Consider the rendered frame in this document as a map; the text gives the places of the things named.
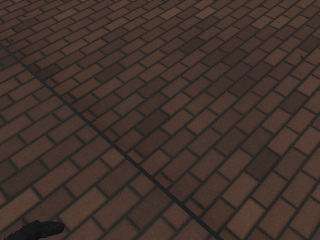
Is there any robot left hand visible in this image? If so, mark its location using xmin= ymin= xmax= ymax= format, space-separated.
xmin=4 ymin=220 xmax=65 ymax=240

